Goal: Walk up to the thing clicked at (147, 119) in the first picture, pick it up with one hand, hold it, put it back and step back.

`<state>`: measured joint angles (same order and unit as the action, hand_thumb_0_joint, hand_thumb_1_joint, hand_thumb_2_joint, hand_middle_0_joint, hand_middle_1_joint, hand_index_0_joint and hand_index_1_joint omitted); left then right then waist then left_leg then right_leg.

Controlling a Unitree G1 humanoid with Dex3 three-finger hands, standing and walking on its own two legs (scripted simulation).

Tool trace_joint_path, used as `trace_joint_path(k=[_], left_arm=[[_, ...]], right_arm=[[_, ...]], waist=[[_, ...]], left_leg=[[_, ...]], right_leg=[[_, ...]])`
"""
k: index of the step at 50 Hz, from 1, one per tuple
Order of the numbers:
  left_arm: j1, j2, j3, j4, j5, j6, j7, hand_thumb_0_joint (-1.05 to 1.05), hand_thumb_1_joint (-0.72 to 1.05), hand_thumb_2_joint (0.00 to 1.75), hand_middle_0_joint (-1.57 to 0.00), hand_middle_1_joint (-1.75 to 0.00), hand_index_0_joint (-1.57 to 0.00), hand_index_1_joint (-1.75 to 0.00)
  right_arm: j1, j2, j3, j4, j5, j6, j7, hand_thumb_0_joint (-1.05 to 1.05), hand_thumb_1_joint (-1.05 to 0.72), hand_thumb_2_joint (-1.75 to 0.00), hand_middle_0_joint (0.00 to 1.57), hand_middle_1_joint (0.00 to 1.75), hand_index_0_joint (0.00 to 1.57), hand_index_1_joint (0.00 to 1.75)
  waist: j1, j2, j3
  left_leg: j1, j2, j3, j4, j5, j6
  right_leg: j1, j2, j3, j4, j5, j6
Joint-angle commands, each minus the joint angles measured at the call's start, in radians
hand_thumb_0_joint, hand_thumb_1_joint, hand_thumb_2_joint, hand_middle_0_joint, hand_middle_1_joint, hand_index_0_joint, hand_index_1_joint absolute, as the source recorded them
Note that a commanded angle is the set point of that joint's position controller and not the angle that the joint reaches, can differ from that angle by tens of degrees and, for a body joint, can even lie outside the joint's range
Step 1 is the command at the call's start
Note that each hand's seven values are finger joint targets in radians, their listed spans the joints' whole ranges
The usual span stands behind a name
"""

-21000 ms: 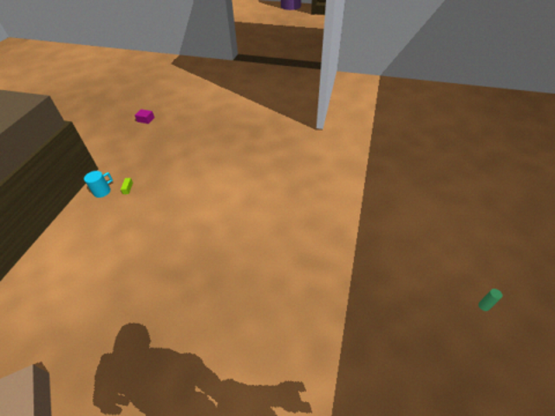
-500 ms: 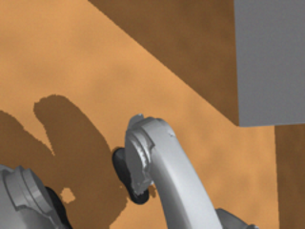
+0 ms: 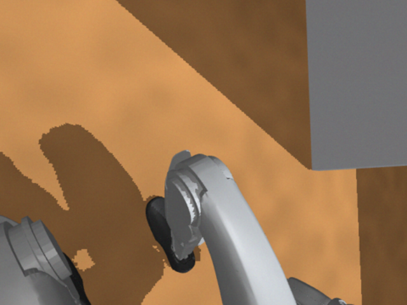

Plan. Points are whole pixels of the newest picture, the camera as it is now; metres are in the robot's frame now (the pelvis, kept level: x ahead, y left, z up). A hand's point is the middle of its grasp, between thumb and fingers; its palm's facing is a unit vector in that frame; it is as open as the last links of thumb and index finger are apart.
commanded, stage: close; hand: left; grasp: from above
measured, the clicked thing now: out of the picture +0.39 +0.39 -0.29
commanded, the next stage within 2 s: settle in 1.00 s
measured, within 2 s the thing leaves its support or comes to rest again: leaves its support in 1.38 s
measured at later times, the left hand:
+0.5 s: hand out of the picture +0.39 +0.38 -0.25, palm faces -0.01 -0.45 -0.89, open 11.0 cm
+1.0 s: hand out of the picture +0.39 +0.38 -0.25, palm faces -0.01 -0.44 -0.90, open 10.9 cm
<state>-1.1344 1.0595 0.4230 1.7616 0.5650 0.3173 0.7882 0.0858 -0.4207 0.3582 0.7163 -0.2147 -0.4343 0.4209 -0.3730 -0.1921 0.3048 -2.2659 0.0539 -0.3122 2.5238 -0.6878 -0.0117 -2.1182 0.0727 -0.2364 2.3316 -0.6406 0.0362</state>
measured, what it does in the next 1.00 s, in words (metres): stands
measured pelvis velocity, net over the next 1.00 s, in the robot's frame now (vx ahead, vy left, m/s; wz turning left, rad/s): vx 0.00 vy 0.00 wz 0.00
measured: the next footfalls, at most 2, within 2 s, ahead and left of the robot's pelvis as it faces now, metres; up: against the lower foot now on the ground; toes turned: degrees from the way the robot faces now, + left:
none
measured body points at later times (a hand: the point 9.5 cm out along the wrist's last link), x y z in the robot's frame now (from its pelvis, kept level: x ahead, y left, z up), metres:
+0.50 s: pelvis +0.00 +0.00 +0.00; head +0.28 +0.13 +0.32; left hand +0.39 +0.40 -0.20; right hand +0.04 -0.24 -0.04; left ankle +0.08 +0.13 -0.28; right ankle +0.13 -0.11 -0.28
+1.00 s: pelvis +0.00 +0.00 +0.00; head +0.28 +0.13 +0.32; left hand +0.39 +0.40 -0.20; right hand +0.04 -0.25 -0.04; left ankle +0.08 +0.13 -0.28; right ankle +0.13 -0.11 -0.28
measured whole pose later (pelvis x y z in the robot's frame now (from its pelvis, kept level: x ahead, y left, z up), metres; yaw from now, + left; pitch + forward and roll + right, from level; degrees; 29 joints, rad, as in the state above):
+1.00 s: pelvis +0.00 +0.00 +0.00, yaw +0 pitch +22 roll -15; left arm -1.12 1.05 0.42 1.75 0.54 0.32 0.78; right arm 0.08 -0.42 0.35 0.73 -0.21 -0.44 0.41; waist -0.37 -0.18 0.29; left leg -2.26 0.06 -0.31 2.52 -0.69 -0.01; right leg -2.12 0.07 -0.24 2.33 -0.64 0.03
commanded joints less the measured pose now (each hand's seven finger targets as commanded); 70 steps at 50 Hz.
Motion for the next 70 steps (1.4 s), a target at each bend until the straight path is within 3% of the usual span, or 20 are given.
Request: trace_joint_path(k=[1,2,4,8,11,12,18,24,26,30,36,40,47,55,56,59,62,65,69,70], left_arm=[[-0.206,0.239,-0.025,-0.111,-0.001,-0.004,0.03,0.0,-0.06,0.74,-0.42,-0.73,-0.42,-0.74],[-0.192,0.242,-0.027,-0.108,-0.001,-0.004,0.024,0.0,-0.05,0.74,-0.43,-0.72,-0.42,-0.73],[-0.19,0.258,-0.02,-0.104,0.011,0.0,0.02,0.0,0.01,0.77,-0.49,-0.72,-0.48,-0.74],[-0.194,0.226,-0.051,-0.101,0.029,0.009,0.006,0.0,0.1,0.73,-0.54,-0.69,-0.54,-0.7],[-0.177,0.217,-0.038,-0.085,0.034,0.011,0.015,0.0,0.14,0.71,-0.58,-0.67,-0.57,-0.68],[-0.179,0.214,-0.052,-0.086,0.038,0.013,0.014,0.0,0.14,0.73,-0.59,-0.67,-0.58,-0.68],[-0.182,0.219,-0.032,-0.101,0.007,0.003,0.02,0.0,0.19,0.69,-0.63,-0.63,-0.62,-0.64],[-0.171,0.227,-0.027,-0.106,0.004,0.006,0.012,0.0,0.27,0.7,-0.7,-0.61,-0.68,-0.63],[-0.178,0.24,-0.026,-0.105,0.025,0.01,0.017,0.0,0.3,0.71,-0.72,-0.6,-0.7,-0.63],[-0.181,0.211,-0.038,-0.092,0.028,0.013,0.018,0.0,0.34,0.74,-0.76,-0.6,-0.74,-0.63],[-0.168,0.202,-0.032,-0.082,0.015,0.012,0.032,0.0,0.38,0.7,-0.8,-0.56,-0.77,-0.59],[-0.175,0.182,-0.044,-0.094,-0.012,0.006,0.025,0.0,0.38,0.73,-0.81,-0.57,-0.78,-0.6],[-0.161,0.211,-0.032,-0.095,-0.009,0.004,0.021,0.0,0.42,0.74,-0.83,-0.58,-0.8,-0.61],[-0.174,0.194,-0.041,-0.088,-0.003,0.009,0.023,0.0,0.48,0.76,-0.89,-0.55,-0.85,-0.6],[-0.167,0.192,-0.039,-0.093,-0.002,0.009,0.024,0.0,0.51,0.78,-0.92,-0.63,-0.91,-0.67],[-0.175,0.209,-0.019,-0.09,-0.006,0.015,0.028,0.0,0.67,0.86,-1.04,-0.67,-1.02,-0.69],[-0.193,0.202,-0.011,-0.114,-0.031,0.025,0.028,0.0,0.67,0.88,-1.04,-0.68,-1.02,-0.71],[-0.211,0.212,-0.01,-0.151,-0.032,0.04,0.022,0.0,0.69,0.87,-1.05,-0.69,-1.03,-0.71],[-0.238,0.244,-0.001,-0.212,0.001,0.059,0.021,0.0,0.74,0.88,-1.09,-0.66,-1.07,-0.68],[-0.244,0.223,-0.01,-0.228,-0.002,0.066,0.014,0.0,0.76,0.88,-1.09,-0.68,-1.08,-0.7]], right_arm=[[0.181,-0.337,-0.079,0.043,0.015,-0.005,-0.007,0.0,-0.89,-0.9,0.2,0.3,0.2,0.3],[0.189,-0.339,-0.079,0.038,0.012,-0.005,-0.011,0.0,-0.89,-0.9,0.2,0.3,0.2,0.3],[0.19,-0.339,-0.08,0.041,0.017,0.001,-0.014,0.0,-0.89,-0.9,0.2,0.3,0.2,0.3],[0.19,-0.329,-0.075,0.047,0.018,0.003,-0.011,0.0,-0.88,-0.89,0.2,0.3,0.2,0.3],[0.204,-0.341,-0.091,0.049,0.022,0.006,-0.012,0.0,-0.88,-0.89,0.2,0.3,0.2,0.3],[0.21,-0.336,-0.086,0.052,0.02,0.005,-0.011,0.0,-0.89,-0.89,0.2,0.3,0.2,0.3],[0.196,-0.335,-0.087,0.053,0.021,-0.004,-0.014,0.0,-0.89,-0.89,0.2,0.3,0.2,0.3],[0.194,-0.333,-0.083,0.044,0.02,0.0,-0.016,0.0,-0.88,-0.89,0.2,0.3,0.2,0.3],[0.203,-0.334,-0.084,0.046,0.02,0.002,-0.016,0.0,-0.88,-0.89,0.2,0.3,0.2,0.3],[0.203,-0.333,-0.091,0.057,0.021,0.001,-0.013,0.0,-0.88,-0.89,0.2,0.3,0.2,0.3],[0.219,-0.342,-0.097,0.058,0.02,-0.004,-0.009,0.0,-0.88,-0.89,0.2,0.3,0.2,0.3],[0.197,-0.34,-0.09,0.049,0.017,-0.01,-0.009,0.0,-0.88,-0.9,0.2,0.3,0.2,0.3],[0.194,-0.331,-0.085,0.054,0.019,-0.007,-0.014,0.0,-0.88,-0.89,0.2,0.3,0.2,0.3],[0.202,-0.343,-0.092,0.059,0.02,-0.006,-0.013,0.0,-0.88,-0.89,0.2,0.3,0.2,0.3],[0.21,-0.347,-0.099,0.056,0.017,-0.006,-0.015,0.0,-0.9,-0.9,0.2,0.3,0.2,0.3],[0.217,-0.339,-0.099,0.065,0.022,-0.002,-0.013,0.0,-0.89,-0.9,0.2,0.3,0.2,0.3],[0.216,-0.341,-0.101,0.06,0.021,-0.002,-0.013,0.0,-0.9,-0.9,0.2,0.3,0.2,0.3],[0.209,-0.331,-0.103,0.061,0.026,0.0,-0.012,0.0,-0.9,-0.9,0.2,0.3,0.2,0.3],[0.22,-0.318,-0.116,0.074,0.036,0.014,-0.01,0.0,-0.89,-0.89,0.2,0.3,0.2,0.3],[0.217,-0.308,-0.116,0.07,0.034,0.016,-0.008,0.0,-0.89,-0.89,0.2,0.3,0.2,0.3]], waist=[[-0.067,0.571,-0.626],[-0.076,0.564,-0.634],[-0.058,0.56,-0.642],[-0.066,0.568,-0.63],[-0.066,0.563,-0.63],[-0.075,0.552,-0.629],[-0.064,0.534,-0.629],[-0.058,0.551,-0.633],[-0.056,0.559,-0.651],[-0.066,0.567,-0.621],[-0.07,0.542,-0.635],[-0.075,0.531,-0.622],[-0.06,0.532,-0.63],[-0.074,0.539,-0.625],[-0.076,0.53,-0.639],[-0.059,0.545,-0.653],[-0.059,0.572,-0.67],[-0.046,0.596,-0.679],[-0.022,0.642,-0.722],[-0.022,0.637,-0.717]], left_leg=[[0.464,0.05,0.093,-0.263,0.127,-0.001],[0.457,0.046,0.1,-0.258,0.123,0.002],[0.449,0.049,0.096,-0.264,0.12,0.003],[0.468,0.052,0.083,-0.268,0.146,-0.003],[0.47,0.055,0.07,-0.283,0.131,-0.003],[0.464,0.05,0.075,-0.277,0.129,0.001],[0.445,0.048,0.085,-0.268,0.124,0.004],[0.451,0.05,0.089,-0.268,0.124,0.001],[0.467,0.052,0.085,-0.273,0.139,0.001],[0.467,0.053,0.076,-0.281,0.116,-0.002],[0.459,0.049,0.077,-0.277,0.126,0.003],[0.468,0.05,0.075,-0.265,0.132,0.002],[0.443,0.046,0.091,-0.262,0.128,0.004],[0.454,0.048,0.076,-0.272,0.111,0.004],[0.454,0.044,0.082,-0.268,0.114,0.005],[0.472,0.049,0.077,-0.278,0.125,0.003],[0.499,0.05,0.079,-0.284,0.146,-0.004],[0.489,0.049,0.091,-0.283,0.131,-0.004],[0.505,0.046,0.103,-0.294,0.145,-0.005],[0.504,0.045,0.105,-0.292,0.156,-0.006]], right_leg=[[0.315,0.011,-0.063,-0.209,0.222,-0.026],[0.331,0.018,-0.056,-0.222,0.218,-0.025],[0.327,0.018,-0.059,-0.222,0.211,-0.028],[0.3,0.012,-0.071,-0.193,0.234,-0.03],[0.312,0.016,-0.076,-0.199,0.227,-0.033],[0.315,0.015,-0.074,-0.204,0.229,-0.029],[0.317,0.017,-0.065,-0.214,0.217,-0.027],[0.324,0.018,-0.062,-0.21,0.215,-0.028],[0.322,0.02,-0.066,-0.214,0.226,-0.031],[0.296,0.015,-0.073,-0.203,0.211,-0.031],[0.32,0.016,-0.07,-0.217,0.223,-0.03],[0.314,0.013,-0.069,-0.207,0.232,-0.026],[0.329,0.017,-0.058,-0.219,0.223,-0.027],[0.309,0.015,-0.068,-0.217,0.208,-0.028],[0.329,0.018,-0.062,-0.224,0.215,-0.027],[0.32,0.016,-0.066,-0.221,0.218,-0.029],[0.332,0.012,-0.063,-0.216,0.241,-0.03],[0.323,0.013,-0.055,-0.217,0.225,-0.03],[0.327,0.008,-0.047,-0.222,0.233,-0.032],[0.323,0.006,-0.044,-0.214,0.245,-0.031]])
